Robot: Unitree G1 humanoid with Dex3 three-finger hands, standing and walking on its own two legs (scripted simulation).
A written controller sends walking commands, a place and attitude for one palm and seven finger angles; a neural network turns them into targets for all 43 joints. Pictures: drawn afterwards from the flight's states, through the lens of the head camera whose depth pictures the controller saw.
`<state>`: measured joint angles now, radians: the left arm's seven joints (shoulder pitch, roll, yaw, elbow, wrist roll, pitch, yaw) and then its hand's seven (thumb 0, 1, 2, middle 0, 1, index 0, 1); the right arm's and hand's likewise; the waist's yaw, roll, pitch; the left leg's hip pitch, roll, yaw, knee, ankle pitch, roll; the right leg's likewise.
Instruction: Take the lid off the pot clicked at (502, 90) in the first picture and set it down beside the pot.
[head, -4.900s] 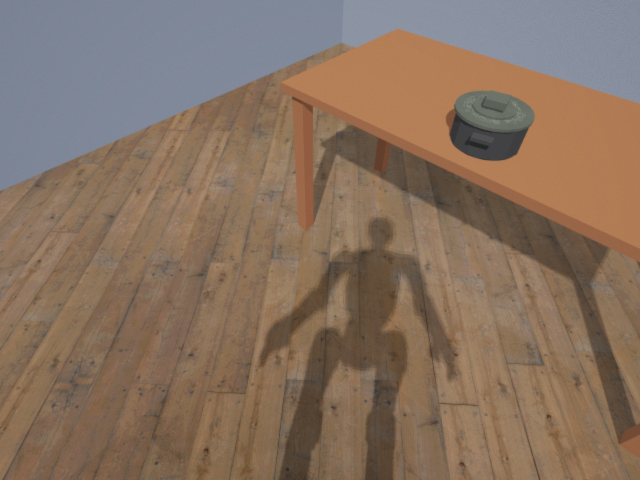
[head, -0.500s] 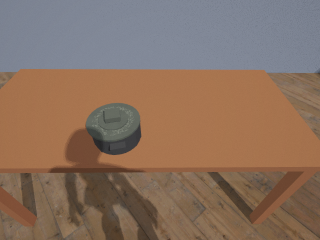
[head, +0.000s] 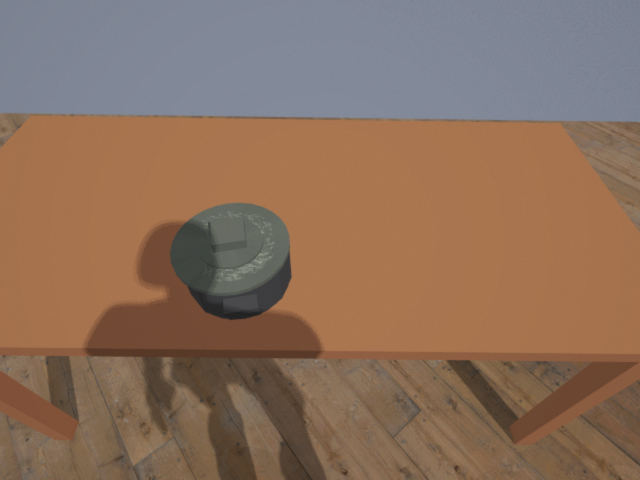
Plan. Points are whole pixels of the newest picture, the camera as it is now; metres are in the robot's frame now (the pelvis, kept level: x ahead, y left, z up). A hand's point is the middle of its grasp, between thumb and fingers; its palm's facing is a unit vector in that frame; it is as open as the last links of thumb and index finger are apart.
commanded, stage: come to a stop and stand still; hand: left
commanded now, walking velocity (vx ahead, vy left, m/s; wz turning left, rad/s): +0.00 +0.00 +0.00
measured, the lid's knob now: (228, 234) +0.47 +0.18 +0.01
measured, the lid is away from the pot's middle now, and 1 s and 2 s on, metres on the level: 0.00 0.00 0.00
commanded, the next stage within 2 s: look again from close up in 0.24 s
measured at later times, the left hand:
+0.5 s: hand out of the picture -0.02 +0.16 -0.18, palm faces +0.01 -0.98 -0.20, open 7.3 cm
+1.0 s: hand out of the picture +0.01 +0.17 -0.18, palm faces +0.00 -0.98 -0.19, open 7.3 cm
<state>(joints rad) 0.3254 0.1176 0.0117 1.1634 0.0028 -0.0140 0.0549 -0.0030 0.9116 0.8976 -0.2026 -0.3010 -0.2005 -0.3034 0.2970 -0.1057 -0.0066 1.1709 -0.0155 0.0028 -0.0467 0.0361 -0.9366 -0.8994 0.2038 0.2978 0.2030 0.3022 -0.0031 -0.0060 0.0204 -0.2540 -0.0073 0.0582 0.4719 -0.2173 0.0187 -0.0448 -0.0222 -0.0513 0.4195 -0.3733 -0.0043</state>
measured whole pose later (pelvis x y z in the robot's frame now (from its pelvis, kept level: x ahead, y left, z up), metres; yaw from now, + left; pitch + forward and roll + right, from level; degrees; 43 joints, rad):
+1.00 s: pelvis -0.01 -0.01 -0.01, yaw +0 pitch +0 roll +0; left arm 0.30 0.18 -0.02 1.00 0.01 -0.01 0.04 0.00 0.91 0.90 -0.20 -0.30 -0.20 -0.30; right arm 0.27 -0.15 0.01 1.04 -0.01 -0.01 -0.03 0.01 -0.93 -0.90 0.20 0.30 0.20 0.30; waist -0.01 -0.04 0.04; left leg -0.32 0.02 0.04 0.56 -0.25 0.01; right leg -0.10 0.00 -0.06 0.49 -0.40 -0.02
